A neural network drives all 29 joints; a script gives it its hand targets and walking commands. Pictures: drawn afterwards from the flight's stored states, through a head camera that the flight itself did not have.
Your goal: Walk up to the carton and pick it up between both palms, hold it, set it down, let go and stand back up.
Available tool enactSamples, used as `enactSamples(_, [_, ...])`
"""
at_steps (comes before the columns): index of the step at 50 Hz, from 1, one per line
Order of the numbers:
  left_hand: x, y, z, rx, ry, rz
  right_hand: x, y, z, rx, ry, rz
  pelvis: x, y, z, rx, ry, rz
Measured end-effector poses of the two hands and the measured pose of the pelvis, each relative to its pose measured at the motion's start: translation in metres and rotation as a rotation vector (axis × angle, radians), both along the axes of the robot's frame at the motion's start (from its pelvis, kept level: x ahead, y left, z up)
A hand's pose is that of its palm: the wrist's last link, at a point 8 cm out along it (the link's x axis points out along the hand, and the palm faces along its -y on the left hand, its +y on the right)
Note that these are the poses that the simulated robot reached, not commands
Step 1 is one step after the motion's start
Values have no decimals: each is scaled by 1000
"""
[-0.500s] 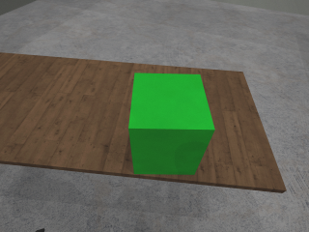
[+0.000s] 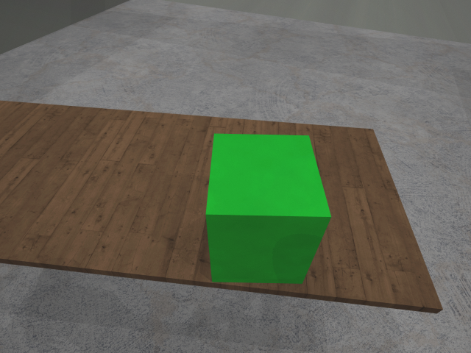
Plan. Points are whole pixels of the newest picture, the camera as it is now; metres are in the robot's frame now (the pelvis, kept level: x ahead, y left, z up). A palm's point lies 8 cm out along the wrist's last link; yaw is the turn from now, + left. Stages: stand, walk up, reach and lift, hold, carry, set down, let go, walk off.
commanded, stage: walk up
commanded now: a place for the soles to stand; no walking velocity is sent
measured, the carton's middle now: (259, 210) +0.43 -0.03 -0.02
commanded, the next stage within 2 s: reach and lift in 0.94 s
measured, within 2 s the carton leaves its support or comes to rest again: neither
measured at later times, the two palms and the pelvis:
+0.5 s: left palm out of the picture +0.12 +0.30 -0.11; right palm out of the picture +0.12 -0.31 -0.10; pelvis +0.02 +0.00 +0.00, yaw +1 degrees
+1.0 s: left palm out of the picture +0.08 +0.30 -0.11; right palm out of the picture +0.10 -0.30 -0.11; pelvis +0.01 -0.01 +0.01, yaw +2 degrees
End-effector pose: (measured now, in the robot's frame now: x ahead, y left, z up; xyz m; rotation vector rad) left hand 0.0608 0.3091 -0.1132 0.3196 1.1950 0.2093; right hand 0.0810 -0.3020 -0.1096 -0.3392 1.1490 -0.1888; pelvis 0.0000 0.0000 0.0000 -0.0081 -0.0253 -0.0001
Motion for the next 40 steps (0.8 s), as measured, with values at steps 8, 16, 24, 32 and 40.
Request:
enactSamples(8, [33, 0, 6, 12, -25, -1, 22, 10, -4, 23, 8, 11, 18, 0, 2, 5, 8, 6])
enactSamples(16, [63, -7, 6, -7, -75, -9, 41, 5, 3, -3, -14, 8, 23, -1, 3, 9, 2, 13])
enactSamples(24, [61, -7, 5, -8, -68, -1, 41, -7, 11, -40, -6, 9, 23, -4, 4, 10, -5, 17])
enactSamples(32, [40, -6, 5, -4, -34, 24, 34, -7, 8, -29, 10, 5, 20, -6, 6, 7, -12, 20])
enactSamples(40, [28, -10, 5, -6, -20, 29, 29, -1, 3, -3, 14, 9, 16, -7, 6, 3, -20, 24])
